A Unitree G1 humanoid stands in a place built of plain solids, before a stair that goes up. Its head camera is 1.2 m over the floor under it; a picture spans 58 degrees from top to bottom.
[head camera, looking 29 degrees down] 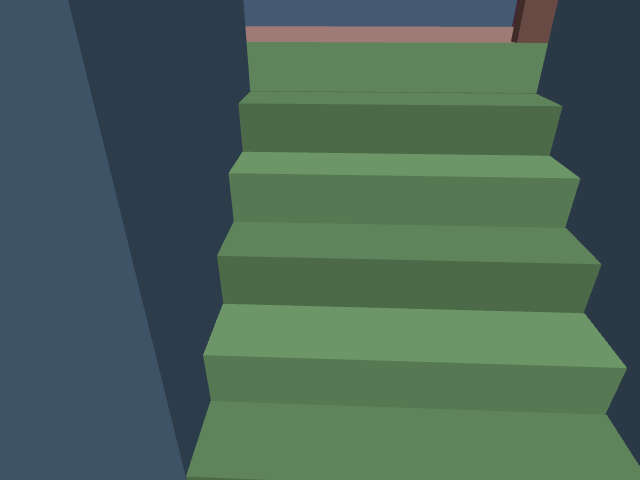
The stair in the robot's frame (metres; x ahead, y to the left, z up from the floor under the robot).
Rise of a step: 0.18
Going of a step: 0.23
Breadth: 1.15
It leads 2 degrees to the right of straight ahead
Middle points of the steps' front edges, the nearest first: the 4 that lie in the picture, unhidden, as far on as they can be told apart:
0.86 -0.25 0.35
1.09 -0.26 0.53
1.32 -0.27 0.70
1.56 -0.27 0.88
